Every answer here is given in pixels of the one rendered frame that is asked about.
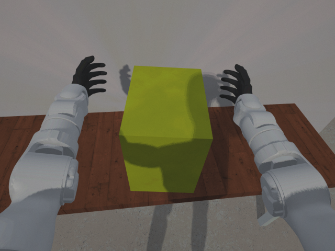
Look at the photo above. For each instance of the right robot upper arm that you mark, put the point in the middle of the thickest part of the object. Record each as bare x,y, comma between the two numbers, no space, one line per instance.
298,195

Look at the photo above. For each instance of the robot right hand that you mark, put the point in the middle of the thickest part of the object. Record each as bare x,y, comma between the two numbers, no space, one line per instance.
243,85

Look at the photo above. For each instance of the carton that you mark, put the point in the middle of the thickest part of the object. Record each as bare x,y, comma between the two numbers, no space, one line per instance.
165,133

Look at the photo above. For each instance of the robot left forearm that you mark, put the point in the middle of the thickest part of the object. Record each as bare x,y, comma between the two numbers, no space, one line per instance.
61,126

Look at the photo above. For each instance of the robot left hand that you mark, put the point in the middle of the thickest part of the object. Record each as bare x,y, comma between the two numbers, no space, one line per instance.
83,75

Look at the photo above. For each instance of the left robot upper arm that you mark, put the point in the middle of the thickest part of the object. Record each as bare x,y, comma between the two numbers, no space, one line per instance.
43,183

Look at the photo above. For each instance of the table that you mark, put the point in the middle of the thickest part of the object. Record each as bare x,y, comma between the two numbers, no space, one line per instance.
229,170

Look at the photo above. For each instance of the robot right forearm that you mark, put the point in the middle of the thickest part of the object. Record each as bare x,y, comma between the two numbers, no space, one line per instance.
267,141

